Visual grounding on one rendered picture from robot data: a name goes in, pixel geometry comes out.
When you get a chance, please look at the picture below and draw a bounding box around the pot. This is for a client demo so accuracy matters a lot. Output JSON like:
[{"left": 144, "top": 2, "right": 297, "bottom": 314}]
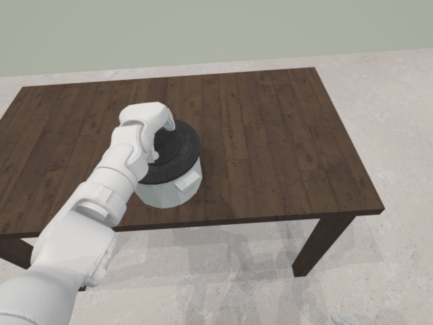
[{"left": 135, "top": 157, "right": 202, "bottom": 209}]

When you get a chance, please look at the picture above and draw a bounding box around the table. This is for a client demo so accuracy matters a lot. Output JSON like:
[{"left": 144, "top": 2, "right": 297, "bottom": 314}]
[{"left": 0, "top": 67, "right": 385, "bottom": 291}]

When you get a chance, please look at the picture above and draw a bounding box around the lid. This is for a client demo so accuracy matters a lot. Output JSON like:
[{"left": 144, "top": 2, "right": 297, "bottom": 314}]
[{"left": 138, "top": 119, "right": 201, "bottom": 185}]

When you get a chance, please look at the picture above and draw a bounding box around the left robot upper arm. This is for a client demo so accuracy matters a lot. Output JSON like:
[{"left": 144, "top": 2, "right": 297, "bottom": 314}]
[{"left": 0, "top": 210, "right": 118, "bottom": 325}]

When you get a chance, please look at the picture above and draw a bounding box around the left robot forearm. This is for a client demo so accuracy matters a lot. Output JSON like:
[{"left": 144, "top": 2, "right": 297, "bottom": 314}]
[{"left": 30, "top": 117, "right": 155, "bottom": 265}]

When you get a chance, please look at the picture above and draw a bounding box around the robot left hand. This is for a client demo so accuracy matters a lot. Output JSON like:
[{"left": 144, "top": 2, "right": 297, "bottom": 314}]
[{"left": 119, "top": 102, "right": 175, "bottom": 163}]

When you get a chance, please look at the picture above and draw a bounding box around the knob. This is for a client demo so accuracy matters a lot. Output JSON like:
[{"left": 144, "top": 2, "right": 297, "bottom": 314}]
[{"left": 154, "top": 132, "right": 166, "bottom": 150}]

